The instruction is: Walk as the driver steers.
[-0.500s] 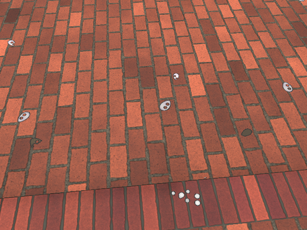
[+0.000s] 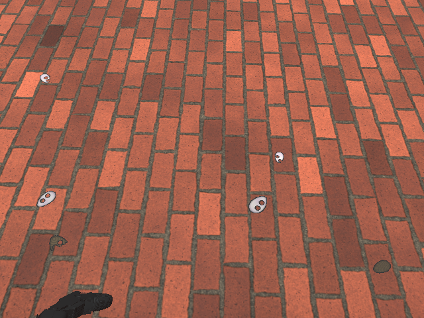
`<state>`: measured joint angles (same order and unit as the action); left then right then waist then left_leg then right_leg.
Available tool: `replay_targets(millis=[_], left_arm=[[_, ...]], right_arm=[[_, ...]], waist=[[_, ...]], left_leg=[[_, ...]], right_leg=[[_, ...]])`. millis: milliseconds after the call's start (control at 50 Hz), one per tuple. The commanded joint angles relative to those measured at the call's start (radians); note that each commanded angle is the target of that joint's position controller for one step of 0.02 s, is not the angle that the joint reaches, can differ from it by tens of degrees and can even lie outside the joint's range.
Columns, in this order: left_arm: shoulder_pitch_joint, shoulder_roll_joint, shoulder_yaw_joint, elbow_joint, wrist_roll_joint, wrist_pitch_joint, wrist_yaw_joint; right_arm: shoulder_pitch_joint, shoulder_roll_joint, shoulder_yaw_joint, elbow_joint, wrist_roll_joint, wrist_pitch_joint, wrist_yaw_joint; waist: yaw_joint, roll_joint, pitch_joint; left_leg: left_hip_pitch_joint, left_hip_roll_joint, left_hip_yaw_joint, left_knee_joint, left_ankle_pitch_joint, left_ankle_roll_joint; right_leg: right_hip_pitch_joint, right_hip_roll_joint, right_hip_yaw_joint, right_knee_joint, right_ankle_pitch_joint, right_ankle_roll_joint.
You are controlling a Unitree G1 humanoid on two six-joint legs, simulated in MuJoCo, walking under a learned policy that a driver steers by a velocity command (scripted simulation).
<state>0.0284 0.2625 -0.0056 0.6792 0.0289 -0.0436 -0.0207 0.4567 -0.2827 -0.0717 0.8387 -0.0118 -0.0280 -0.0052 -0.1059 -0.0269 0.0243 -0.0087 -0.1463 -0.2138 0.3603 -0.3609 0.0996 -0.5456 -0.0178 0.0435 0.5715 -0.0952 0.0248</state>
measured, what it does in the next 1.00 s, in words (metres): walks ahead: right foot, then left foot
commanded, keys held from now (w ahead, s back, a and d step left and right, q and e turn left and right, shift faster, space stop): w+q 0.48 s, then w+e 0.52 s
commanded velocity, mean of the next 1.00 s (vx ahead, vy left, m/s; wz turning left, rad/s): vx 0.50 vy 0.00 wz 0.22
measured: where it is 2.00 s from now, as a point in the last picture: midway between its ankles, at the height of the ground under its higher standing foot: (158, 190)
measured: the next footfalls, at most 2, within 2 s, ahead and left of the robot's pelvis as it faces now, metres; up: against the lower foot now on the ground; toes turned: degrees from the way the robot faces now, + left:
right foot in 0.04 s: +0.19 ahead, -0.12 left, +0.00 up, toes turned +5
left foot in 0.56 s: +0.35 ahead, +0.16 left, +0.00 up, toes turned +22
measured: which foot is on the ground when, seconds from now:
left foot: down 0.00-0.04, up 0.06-0.54, down 0.56-1.00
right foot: up 0.00-0.02, down 0.04-0.56, up 0.58-1.00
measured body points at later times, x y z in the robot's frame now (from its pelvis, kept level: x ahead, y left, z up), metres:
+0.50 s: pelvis +0.24 +0.01 +0.00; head +0.27 +0.02 +0.45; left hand +0.15 +0.27 -0.13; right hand +0.51 -0.16 -0.09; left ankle +0.32 +0.15 -0.70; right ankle +0.15 -0.12 -0.73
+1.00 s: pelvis +0.48 +0.12 -0.03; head +0.50 +0.11 +0.42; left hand +0.57 +0.40 -0.14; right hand +0.52 -0.15 -0.16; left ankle +0.31 +0.14 -0.73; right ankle +0.66 +0.04 -0.74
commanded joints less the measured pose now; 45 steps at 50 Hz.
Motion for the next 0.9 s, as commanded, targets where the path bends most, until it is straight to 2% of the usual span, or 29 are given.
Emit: replay_targets(millis=[20,40,60,80,100,120,140,160,220,300,360,420,460,500,540,560,580,600,620,640,660,680,700,740,760,780,800,840,900], left_arm=[[0.157,0.150,0.050,-0.025,-0.003,-0.037,0.019],[0.306,0.213,0.068,-0.009,0.013,-0.048,0.034],[0.378,0.290,0.088,-0.019,0.026,-0.040,0.048],[0.335,0.292,0.096,-0.009,0.008,-0.021,0.046],[0.275,0.188,0.077,-0.025,0.004,-0.012,0.042],[0.237,0.123,0.061,-0.026,0.001,-0.012,0.036],[0.216,0.100,0.054,-0.020,0.005,-0.015,0.033],[0.226,0.099,0.053,-0.003,0.001,-0.023,0.033],[0.257,0.107,0.059,0.027,-0.013,-0.050,0.021],[0.290,0.123,0.069,0.060,-0.018,-0.055,0.016],[0.304,0.136,0.073,0.081,-0.017,-0.053,0.018],[0.350,0.157,0.084,0.102,-0.012,-0.044,0.023],[0.362,0.167,0.089,0.112,-0.004,-0.043,0.029],[0.357,0.176,0.090,0.116,-0.004,-0.030,0.030],[0.372,0.186,0.086,0.134,-0.005,-0.020,0.025],[0.358,0.189,0.082,0.137,-0.013,-0.015,0.024],[0.359,0.174,0.078,0.130,-0.024,-0.016,0.025],[0.508,0.033,0.049,0.104,-0.018,-0.015,0.003],[0.351,0.134,0.072,0.089,-0.015,-0.017,0.015],[0.289,0.146,0.080,0.073,-0.040,-0.018,0.014],[0.308,0.142,0.080,0.093,-0.042,-0.017,0.009],[0.329,0.132,0.081,0.113,-0.025,0.001,0.006],[0.362,0.113,0.076,0.133,-0.008,0.025,0.003],[0.360,0.099,0.083,0.142,-0.001,0.055,-0.007],[0.290,0.101,0.093,0.121,-0.011,0.055,-0.009],[0.258,0.090,0.092,0.112,-0.011,0.053,-0.013],[0.219,0.072,0.088,0.096,-0.012,0.046,-0.019],[0.187,0.050,0.085,0.098,-0.005,0.037,-0.028],[0.132,0.049,0.080,0.092,-0.002,0.029,-0.042]], right_arm=[[-0.068,-0.189,-0.043,-0.076,0.000,-0.015,-0.006],[-0.067,-0.143,-0.029,-0.097,0.014,-0.023,0.006],[-0.009,-0.055,-0.010,-0.129,0.038,-0.030,0.007],[0.041,-0.112,-0.015,-0.135,0.010,-0.023,0.005],[-0.010,-0.150,-0.023,-0.105,-0.007,-0.011,0.003],[-0.071,-0.137,-0.019,-0.110,-0.010,-0.006,0.013],[-0.086,-0.115,-0.016,-0.112,-0.009,0.001,0.022],[-0.091,-0.108,-0.015,-0.118,-0.019,0.013,0.030],[-0.109,-0.097,-0.012,-0.130,-0.018,0.039,0.045],[-0.245,-0.073,0.001,-0.180,-0.016,0.045,0.058],[-0.353,-0.048,0.016,-0.214,-0.014,0.036,0.074],[-0.415,-0.051,0.019,-0.236,-0.018,0.040,0.084],[-0.414,-0.078,0.009,-0.237,-0.028,0.044,0.080],[-0.420,-0.078,0.009,-0.235,-0.033,0.045,0.072],[-0.306,-0.073,0.003,-0.183,-0.041,0.039,0.056],[-0.151,-0.079,-0.006,-0.126,-0.046,0.027,0.049],[-0.015,-0.144,-0.024,-0.091,-0.068,0.012,0.037],[-0.038,-0.247,-0.038,-0.102,-0.052,0.004,0.027],[0.021,-0.236,-0.043,-0.097,0.004,-0.001,0.019],[-0.047,-0.201,-0.029,-0.080,-0.002,-0.008,0.012],[-0.131,-0.143,-0.013,-0.084,-0.009,-0.013,0.016],[-0.163,-0.113,-0.004,-0.078,-0.008,-0.022,0.017],[-0.174,-0.092,0.004,-0.072,-0.010,-0.027,0.012],[-0.176,-0.089,0.006,-0.059,-0.024,-0.053,0.011],[-0.173,-0.091,0.005,-0.036,-0.016,-0.073,0.011],[-0.158,-0.099,0.002,-0.021,-0.013,-0.087,0.010],[-0.176,-0.107,-0.002,-0.005,-0.003,-0.096,0.005],[-0.173,-0.082,0.006,0.008,-0.004,-0.100,-0.004],[-0.130,-0.078,0.011,0.033,-0.006,-0.105,-0.014]], waist=[[0.152,0.088,-0.080],[0.214,-0.010,-0.206],[0.207,-0.177,-0.322],[0.151,-0.268,-0.326],[0.146,-0.090,-0.175],[0.145,-0.008,-0.085],[0.123,-0.022,-0.041],[0.111,-0.069,-0.017],[0.093,-0.081,-0.025],[0.106,-0.067,0.010],[0.130,-0.062,0.025],[0.148,-0.058,0.028],[0.136,-0.055,0.025],[0.133,-0.054,0.025],[0.092,-0.063,-0.038],[0.019,-0.047,-0.087],[-0.051,0.056,-0.146],[0.067,0.311,-0.280],[-0.040,0.146,-0.250],[0.008,0.113,-0.111],[0.062,0.089,-0.046],[0.093,0.096,-0.005],[0.106,0.115,-0.003],[0.113,0.096,0.007],[0.122,0.067,0.051],[0.116,0.083,0.055],[0.136,0.083,0.078],[0.121,0.085,0.053],[0.104,0.073,0.054]], left_leg=[[-0.109,0.205,-0.170,0.189,0.674,0.042],[-0.200,0.149,-0.097,0.430,0.530,0.015],[-0.468,0.015,0.049,0.709,0.010,-0.020],[-0.624,0.026,0.096,0.850,-0.196,-0.016],[-0.666,0.094,0.089,0.907,-0.108,-0.017],[-0.644,0.121,0.102,0.877,-0.032,-0.027],[-0.612,0.149,0.111,0.831,0.004,-0.037],[-0.585,0.171,0.113,0.793,0.018,-0.047],[-0.572,0.180,0.125,0.762,0.064,-0.059],[-0.661,0.203,0.151,0.642,0.210,-0.069],[-0.617,0.200,0.207,0.461,0.332,-0.062],[-0.592,0.201,0.243,0.411,0.313,-0.045],[-0.634,0.225,0.216,0.442,0.316,-0.014],[-0.559,0.188,0.253,0.381,0.190,0.009],[-0.293,0.086,0.329,0.348,0.144,0.041],[-0.090,0.053,0.320,0.249,0.169,0.060],[0.118,0.171,0.148,0.099,0.142,0.103],[0.405,0.515,-0.278,0.123,0.373,0.232],[0.296,0.520,-0.327,0.021,0.489,0.247],[0.174,0.482,-0.168,-0.012,0.503,0.206],[0.052,0.454,-0.085,-0.047,0.530,0.163],[-0.030,0.431,-0.012,-0.081,0.547,0.134],[-0.085,0.409,0.040,-0.121,0.498,0.123],[-0.102,0.397,0.101,-0.167,0.489,0.128],[-0.099,0.371,0.146,-0.183,0.482,0.087],[-0.075,0.367,0.169,-0.191,0.491,0.076],[-0.132,0.323,0.230,-0.199,0.409,0.050],[-0.133,0.302,0.287,-0.165,0.334,0.051],[-0.139,0.334,0.307,-0.089,0.256,0.049]], right_leg=[[0.341,0.042,-0.005,-0.121,-0.049,-0.052],[0.568,-0.118,0.146,-0.156,-0.188,-0.101],[0.820,-0.367,0.500,-0.218,-0.368,-0.167],[0.793,-0.440,0.774,-0.284,-0.430,-0.243],[0.673,-0.396,0.641,-0.286,-0.442,-0.233],[0.561,-0.339,0.477,-0.303,-0.331,-0.215],[0.487,-0.291,0.354,-0.328,-0.196,-0.187],[0.439,-0.258,0.264,-0.342,-0.074,-0.171],[0.423,-0.239,0.127,-0.363,0.154,-0.172],[0.439,-0.231,-0.010,-0.410,0.218,-0.185],[0.440,-0.199,-0.109,-0.410,0.247,-0.170],[0.487,-0.229,-0.149,-0.382,0.264,-0.175],[0.587,-0.281,-0.157,-0.333,0.354,-0.169],[0.600,-0.272,-0.198,-0.263,0.514,-0.154],[0.526,-0.243,-0.248,-0.074,0.770,-0.145],[0.429,-0.218,-0.261,0.118,0.735,-0.136],[0.255,-0.166,-0.259,0.418,0.414,-0.112],[-0.086,-0.008,-0.176,0.783,-0.543,-0.066],[-0.175,0.030,-0.009,0.801,-0.466,-0.074],[-0.178,-0.012,0.033,0.734,-0.375,-0.087],[-0.114,-0.045,0.035,0.633,-0.319,-0.087],[-0.047,-0.063,0.033,0.563,-0.305,-0.078],[0.017,-0.066,0.010,0.542,-0.284,-0.068],[0.020,-0.054,0.001,0.529,-0.164,-0.072],[-0.033,-0.063,0.044,0.440,-0.069,-0.071],[-0.063,-0.055,0.036,0.403,-0.008,-0.069],[-0.037,-0.045,0.017,0.274,0.109,-0.063],[0.003,-0.029,-0.019,0.162,0.296,-0.067],[0.033,-0.037,-0.022,0.063,0.491,-0.097]])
